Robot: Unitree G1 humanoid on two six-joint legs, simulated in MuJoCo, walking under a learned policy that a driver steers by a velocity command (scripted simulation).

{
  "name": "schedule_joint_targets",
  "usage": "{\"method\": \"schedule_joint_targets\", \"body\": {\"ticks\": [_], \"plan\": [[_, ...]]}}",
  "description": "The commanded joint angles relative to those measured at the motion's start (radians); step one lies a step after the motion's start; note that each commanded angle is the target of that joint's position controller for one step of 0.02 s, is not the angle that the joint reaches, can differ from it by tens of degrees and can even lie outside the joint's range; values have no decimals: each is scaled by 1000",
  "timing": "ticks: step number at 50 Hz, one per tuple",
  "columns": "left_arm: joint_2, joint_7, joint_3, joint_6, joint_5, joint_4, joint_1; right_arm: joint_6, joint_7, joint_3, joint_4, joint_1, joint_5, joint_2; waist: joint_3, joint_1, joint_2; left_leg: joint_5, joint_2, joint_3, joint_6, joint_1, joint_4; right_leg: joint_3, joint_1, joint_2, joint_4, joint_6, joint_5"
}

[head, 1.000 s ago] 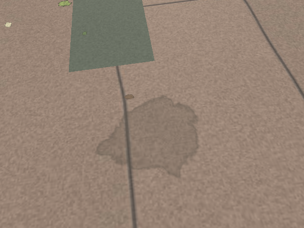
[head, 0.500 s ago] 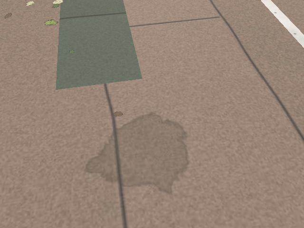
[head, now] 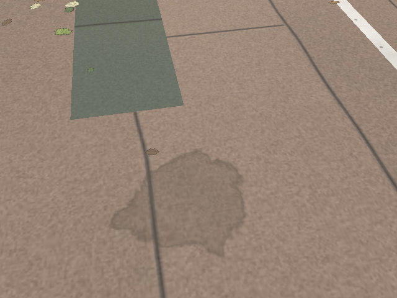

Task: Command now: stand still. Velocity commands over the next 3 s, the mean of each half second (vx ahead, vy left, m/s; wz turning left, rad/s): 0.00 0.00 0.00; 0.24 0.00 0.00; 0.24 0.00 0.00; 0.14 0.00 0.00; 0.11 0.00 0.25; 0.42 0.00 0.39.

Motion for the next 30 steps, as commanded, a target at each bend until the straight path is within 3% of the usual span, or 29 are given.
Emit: {"method": "schedule_joint_targets", "body": {"ticks": [1, 24, 26, 27, 28, 29, 30], "plan": [[108, 6, 26, -10, -1, -28, 1, -14, -4, -25, -46, 2, 1, -106, -28, 3, 2, 128, 76, -84, 17, -57, -122, 42, 59, -48, -55, -18, 212], [110, 19, 17, -18, -6, 200, 28, -4, -12, -17, 113, 53, 7, -115, 0, -1, 11, 168, 75, -98, 36, -12, -181, 12, 53, -48, -105, 3, 195], [92, 21, 12, -16, -11, 217, 39, 1, -17, -20, 133, 74, 10, -126, -7, -9, 41, -126, 78, -126, 55, -8, -232, -39, 29, -9, -62, -1, 22], [97, 20, 13, -20, -16, 209, 20, 5, -22, -33, 136, 85, 18, -168, 19, -24, 92, -316, 118, -199, 94, -4, -279, -87, -47, 24, 22, -5, -104], [103, 16, 12, -32, -19, 188, -17, 7, -26, -43, 139, 105, 24, -203, 59, -39, 143, -463, 212, -328, 149, 8, -348, -113, -154, 20, 105, -13, -161], [112, 8, 10, -50, -22, 160, -66, 2, -31, -53, 142, 122, 26, -229, 107, -55, 166, -504, 310, -451, 205, -8, -409, -107, -230, -25, 204, -23, -164], [119, -1, 13, -66, -30, 144, -99, -9, -34, -56, 146, 140, 18, -231, 141, -65, 159, -456, 365, -519, 245, 12, -441, -80, -323, -65, 314, -32, -205]]}}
